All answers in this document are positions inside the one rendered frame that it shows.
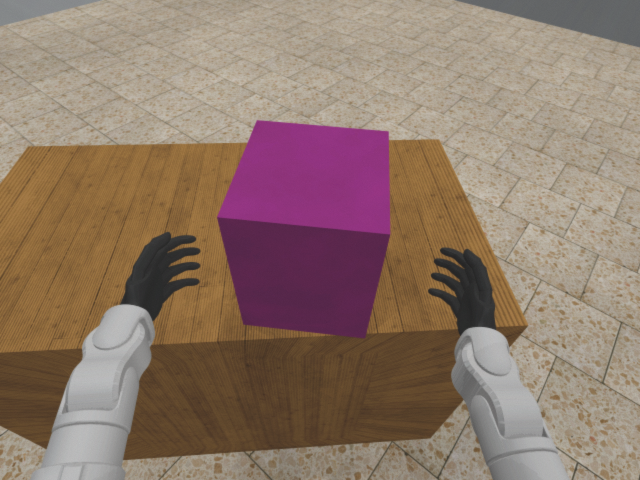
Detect pedestal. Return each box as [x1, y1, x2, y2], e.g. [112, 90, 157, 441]
[0, 139, 529, 460]

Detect robot right forearm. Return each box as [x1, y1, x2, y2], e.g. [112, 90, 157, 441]
[451, 327, 570, 480]

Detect robot right hand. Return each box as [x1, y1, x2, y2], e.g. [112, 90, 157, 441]
[428, 247, 496, 336]

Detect robot left forearm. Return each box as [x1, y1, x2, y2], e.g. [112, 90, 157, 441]
[30, 304, 155, 480]

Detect carton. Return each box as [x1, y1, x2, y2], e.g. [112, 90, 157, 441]
[217, 120, 390, 338]

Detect robot left hand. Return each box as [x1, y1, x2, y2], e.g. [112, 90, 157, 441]
[120, 232, 200, 321]

